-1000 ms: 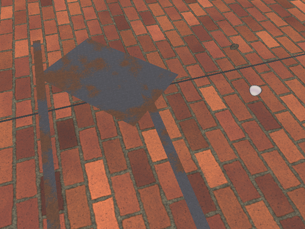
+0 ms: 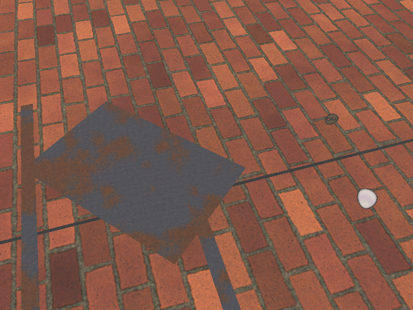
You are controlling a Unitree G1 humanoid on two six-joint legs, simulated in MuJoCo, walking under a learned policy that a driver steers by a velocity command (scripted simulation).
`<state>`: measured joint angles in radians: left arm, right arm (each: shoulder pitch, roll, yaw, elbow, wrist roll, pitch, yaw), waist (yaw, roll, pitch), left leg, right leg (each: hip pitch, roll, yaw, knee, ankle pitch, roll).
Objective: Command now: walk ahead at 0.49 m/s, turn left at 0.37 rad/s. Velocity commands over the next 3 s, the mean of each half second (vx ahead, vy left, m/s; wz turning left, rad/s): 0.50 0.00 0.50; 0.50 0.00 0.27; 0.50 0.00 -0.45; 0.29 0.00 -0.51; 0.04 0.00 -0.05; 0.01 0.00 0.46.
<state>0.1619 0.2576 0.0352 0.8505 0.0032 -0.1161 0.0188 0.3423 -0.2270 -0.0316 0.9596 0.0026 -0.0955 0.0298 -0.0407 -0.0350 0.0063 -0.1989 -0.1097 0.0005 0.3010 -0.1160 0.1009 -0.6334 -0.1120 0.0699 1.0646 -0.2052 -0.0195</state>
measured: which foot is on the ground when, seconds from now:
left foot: down 0.00-0.26, up 0.28-0.76, down 0.78-1.00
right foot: up 0.00-0.22, down 0.24-0.80, up 0.82-1.00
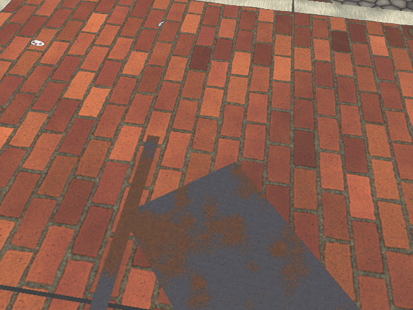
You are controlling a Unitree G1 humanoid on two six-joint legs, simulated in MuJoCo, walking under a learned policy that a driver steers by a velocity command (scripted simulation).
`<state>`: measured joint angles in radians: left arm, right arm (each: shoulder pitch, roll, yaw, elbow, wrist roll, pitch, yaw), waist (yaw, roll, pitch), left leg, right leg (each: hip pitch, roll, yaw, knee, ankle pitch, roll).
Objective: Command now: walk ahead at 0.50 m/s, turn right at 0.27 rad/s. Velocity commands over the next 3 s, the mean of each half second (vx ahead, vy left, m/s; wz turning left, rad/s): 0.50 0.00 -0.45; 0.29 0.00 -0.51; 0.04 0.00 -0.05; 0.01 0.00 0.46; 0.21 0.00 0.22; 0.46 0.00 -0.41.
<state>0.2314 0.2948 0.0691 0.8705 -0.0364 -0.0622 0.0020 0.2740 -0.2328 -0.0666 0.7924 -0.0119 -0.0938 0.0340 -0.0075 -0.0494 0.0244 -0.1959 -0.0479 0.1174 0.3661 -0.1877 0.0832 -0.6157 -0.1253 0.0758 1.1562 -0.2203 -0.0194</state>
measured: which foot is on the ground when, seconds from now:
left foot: down 0.00-0.36, up 0.38-0.80, down 0.82-1.00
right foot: up 0.00-0.36, down 0.38-0.82, up 0.84-1.00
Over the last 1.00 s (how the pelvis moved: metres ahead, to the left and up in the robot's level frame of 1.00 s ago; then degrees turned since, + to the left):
0.46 0.12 0.00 24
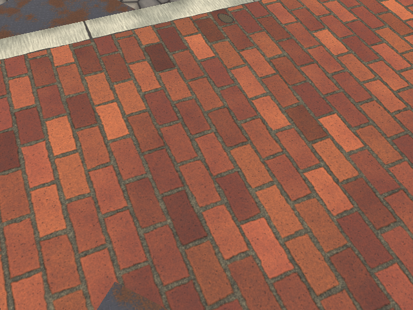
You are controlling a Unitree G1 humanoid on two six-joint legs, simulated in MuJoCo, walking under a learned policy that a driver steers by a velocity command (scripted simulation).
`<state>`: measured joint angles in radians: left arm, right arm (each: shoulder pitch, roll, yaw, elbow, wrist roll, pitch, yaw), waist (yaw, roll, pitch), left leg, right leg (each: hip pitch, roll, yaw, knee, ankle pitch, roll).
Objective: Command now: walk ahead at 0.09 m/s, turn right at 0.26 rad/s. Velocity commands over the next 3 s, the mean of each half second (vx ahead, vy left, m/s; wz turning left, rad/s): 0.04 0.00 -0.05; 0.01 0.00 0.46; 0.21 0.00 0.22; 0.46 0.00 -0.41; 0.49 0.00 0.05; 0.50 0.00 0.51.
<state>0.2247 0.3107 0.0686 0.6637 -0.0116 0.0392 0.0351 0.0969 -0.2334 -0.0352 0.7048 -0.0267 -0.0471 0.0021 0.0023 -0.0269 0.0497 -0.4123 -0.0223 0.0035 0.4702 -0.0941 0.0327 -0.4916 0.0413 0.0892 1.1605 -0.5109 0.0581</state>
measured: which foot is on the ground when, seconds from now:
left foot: down 0.00-1.00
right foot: up 0.00-0.16, down 0.18-0.62, up 0.64-0.96, down 0.98-1.00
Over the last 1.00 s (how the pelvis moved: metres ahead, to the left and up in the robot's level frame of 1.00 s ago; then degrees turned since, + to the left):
0.49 -0.10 -0.01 -33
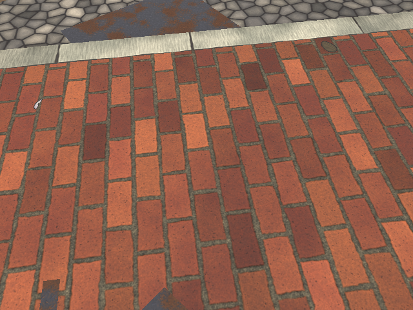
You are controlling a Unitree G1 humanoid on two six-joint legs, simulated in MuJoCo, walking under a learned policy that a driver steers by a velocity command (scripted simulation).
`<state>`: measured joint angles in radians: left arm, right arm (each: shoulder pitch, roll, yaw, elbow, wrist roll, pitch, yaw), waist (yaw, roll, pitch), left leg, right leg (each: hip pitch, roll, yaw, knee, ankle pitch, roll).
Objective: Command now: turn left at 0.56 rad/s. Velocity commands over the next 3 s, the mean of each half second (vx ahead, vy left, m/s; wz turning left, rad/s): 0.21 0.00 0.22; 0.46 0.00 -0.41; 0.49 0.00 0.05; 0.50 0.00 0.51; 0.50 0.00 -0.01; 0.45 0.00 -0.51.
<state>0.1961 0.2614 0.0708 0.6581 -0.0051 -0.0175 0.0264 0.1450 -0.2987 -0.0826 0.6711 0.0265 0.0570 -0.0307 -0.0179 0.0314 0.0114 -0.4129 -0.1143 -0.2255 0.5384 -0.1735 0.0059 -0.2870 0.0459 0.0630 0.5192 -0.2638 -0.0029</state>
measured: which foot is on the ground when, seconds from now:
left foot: down 0.00-0.00, up 0.02-0.38, down 0.40-0.86, up 0.88-1.00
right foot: down 0.00-0.40, up 0.42-0.86, down 0.88-1.00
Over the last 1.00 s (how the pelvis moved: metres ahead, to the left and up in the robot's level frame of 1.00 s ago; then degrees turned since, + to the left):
0.05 -0.03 0.00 17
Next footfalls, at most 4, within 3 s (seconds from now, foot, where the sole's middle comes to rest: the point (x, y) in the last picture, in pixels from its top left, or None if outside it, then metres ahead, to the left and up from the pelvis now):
0.40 left None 0.04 0.14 -0.77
0.88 right None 0.40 -0.08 -0.77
1.42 left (195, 237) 0.73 0.07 -0.77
1.90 right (246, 173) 1.01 -0.13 -0.77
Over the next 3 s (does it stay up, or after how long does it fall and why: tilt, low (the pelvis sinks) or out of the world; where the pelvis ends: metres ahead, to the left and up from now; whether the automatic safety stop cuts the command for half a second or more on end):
stays up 1.40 0.00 -0.01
